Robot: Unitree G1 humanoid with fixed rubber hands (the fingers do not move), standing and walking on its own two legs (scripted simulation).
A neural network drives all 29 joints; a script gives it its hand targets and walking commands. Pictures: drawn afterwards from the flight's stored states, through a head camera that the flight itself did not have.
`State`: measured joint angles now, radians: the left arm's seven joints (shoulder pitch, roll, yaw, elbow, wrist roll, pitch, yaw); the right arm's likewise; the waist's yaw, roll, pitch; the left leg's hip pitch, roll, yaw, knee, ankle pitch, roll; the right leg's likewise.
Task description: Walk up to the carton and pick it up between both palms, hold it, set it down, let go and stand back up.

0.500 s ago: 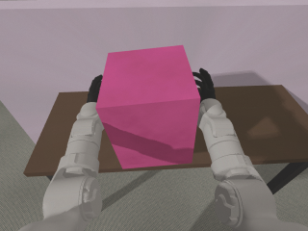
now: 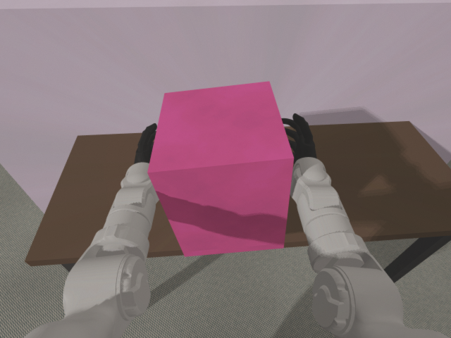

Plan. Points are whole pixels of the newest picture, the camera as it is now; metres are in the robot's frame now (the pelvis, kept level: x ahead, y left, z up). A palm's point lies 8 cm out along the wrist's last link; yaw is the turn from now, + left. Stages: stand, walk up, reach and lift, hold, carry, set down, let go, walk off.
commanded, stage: set down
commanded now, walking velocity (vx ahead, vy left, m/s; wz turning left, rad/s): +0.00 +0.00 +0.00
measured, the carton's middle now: (225, 172) +0.42 -0.02 +0.08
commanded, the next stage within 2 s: none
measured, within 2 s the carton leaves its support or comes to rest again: neither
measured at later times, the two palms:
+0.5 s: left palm (149, 167) +0.44 +0.13 +0.08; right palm (301, 160) +0.40 -0.16 +0.11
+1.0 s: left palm (149, 167) +0.46 +0.13 +0.06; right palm (294, 162) +0.42 -0.16 +0.09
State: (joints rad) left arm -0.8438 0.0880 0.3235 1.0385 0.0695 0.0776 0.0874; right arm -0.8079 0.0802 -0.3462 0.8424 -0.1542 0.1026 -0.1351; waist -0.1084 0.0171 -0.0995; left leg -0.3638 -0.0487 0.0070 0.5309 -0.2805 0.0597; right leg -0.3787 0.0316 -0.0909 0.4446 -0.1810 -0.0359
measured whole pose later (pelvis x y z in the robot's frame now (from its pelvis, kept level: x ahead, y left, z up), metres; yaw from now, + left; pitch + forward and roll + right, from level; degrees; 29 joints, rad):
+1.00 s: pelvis +0.03 +0.01 +0.00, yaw +0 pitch +9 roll -2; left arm -0.85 0.12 0.32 1.21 0.07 -0.10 0.06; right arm -0.79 0.16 -0.52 0.88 -0.37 -0.01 -0.10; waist -0.14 0.02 -0.09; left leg -0.36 -0.05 0.01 0.53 -0.32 0.07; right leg -0.38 0.03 -0.09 0.44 -0.22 -0.02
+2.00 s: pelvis +0.03 +0.01 +0.00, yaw +0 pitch +9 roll -2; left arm -0.85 0.12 0.39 1.26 0.13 -0.20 0.02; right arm -0.76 0.20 -0.61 0.91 -0.49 -0.16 -0.10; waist -0.14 0.02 -0.07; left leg -0.36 -0.05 0.01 0.53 -0.32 0.07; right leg -0.38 0.03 -0.09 0.44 -0.22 -0.02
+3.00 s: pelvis +0.03 +0.01 +0.00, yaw +0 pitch +9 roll -2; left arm -0.87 0.12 0.47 1.25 0.23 -0.23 -0.03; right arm -0.76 0.21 -0.67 0.93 -0.50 -0.22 -0.10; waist -0.14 0.02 -0.02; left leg -0.36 -0.05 0.01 0.53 -0.32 0.07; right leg -0.38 0.03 -0.09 0.44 -0.22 -0.02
